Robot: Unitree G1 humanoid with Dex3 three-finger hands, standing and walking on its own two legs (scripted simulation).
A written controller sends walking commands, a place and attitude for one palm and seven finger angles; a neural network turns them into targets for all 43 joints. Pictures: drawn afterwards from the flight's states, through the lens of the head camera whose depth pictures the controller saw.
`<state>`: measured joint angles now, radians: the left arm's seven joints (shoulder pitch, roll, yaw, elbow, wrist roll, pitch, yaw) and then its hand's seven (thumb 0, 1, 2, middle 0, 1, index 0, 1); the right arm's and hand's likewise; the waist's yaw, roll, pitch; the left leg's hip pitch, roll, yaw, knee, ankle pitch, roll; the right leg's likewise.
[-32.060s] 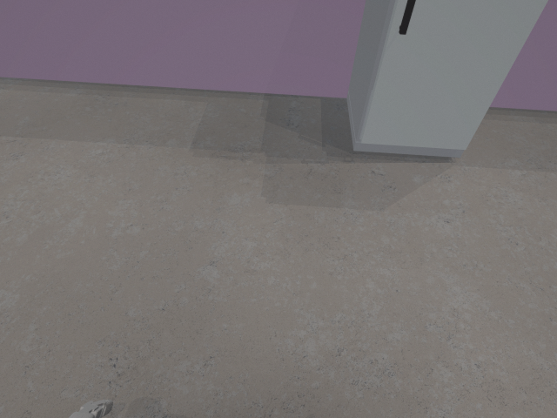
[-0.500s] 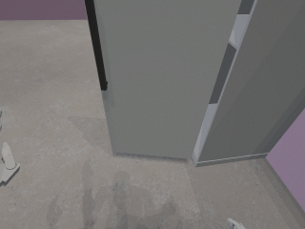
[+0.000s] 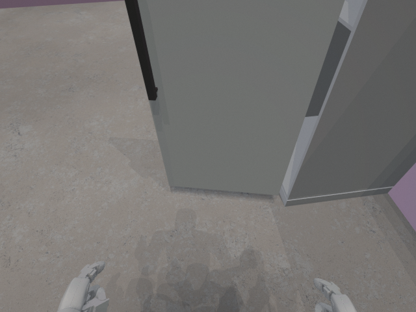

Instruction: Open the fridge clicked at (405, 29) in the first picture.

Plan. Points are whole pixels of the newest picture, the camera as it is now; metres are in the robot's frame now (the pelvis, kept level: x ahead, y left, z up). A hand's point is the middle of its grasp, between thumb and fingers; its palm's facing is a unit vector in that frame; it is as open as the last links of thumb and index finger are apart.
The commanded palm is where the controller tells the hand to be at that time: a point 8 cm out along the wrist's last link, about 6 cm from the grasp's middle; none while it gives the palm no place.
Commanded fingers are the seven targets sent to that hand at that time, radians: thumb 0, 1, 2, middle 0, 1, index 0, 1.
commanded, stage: let the arm hang, fingers relaxed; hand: left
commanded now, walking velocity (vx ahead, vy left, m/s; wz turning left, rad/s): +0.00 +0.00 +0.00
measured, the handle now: (141, 33) +0.81 +0.21 +0.17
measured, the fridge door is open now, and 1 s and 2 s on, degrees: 76 76 76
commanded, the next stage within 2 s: look to check the result in 0.90 s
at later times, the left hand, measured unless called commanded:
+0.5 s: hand out of the picture +0.03 +0.23 -0.14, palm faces -0.03 -0.97 -0.24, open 7.3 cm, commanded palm none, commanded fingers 0.00 0.90 0.90 -0.20 -0.30 -0.20 -0.30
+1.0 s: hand out of the picture +0.03 +0.22 -0.15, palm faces -0.04 -0.98 -0.18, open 7.4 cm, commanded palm none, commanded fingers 0.00 0.90 0.90 -0.20 -0.30 -0.20 -0.30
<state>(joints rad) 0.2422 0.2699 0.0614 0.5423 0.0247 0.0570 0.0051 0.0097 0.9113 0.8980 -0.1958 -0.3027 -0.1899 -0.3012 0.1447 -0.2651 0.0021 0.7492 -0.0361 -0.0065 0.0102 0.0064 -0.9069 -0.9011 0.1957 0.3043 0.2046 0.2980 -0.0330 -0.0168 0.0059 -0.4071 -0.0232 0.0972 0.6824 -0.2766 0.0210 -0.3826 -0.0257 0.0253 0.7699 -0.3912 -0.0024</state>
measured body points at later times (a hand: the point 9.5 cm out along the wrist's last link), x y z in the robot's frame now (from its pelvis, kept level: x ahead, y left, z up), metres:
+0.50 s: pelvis +0.01 +0.04 +0.03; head +0.03 +0.03 +0.48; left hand +0.04 +0.29 -0.12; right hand +0.03 -0.20 -0.13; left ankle +0.03 +0.11 -0.71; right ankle +0.01 -0.10 -0.71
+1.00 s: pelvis +0.03 +0.05 +0.03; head +0.05 +0.05 +0.48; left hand +0.04 +0.27 -0.13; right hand +0.02 -0.18 -0.13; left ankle +0.03 +0.11 -0.71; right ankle +0.01 -0.10 -0.71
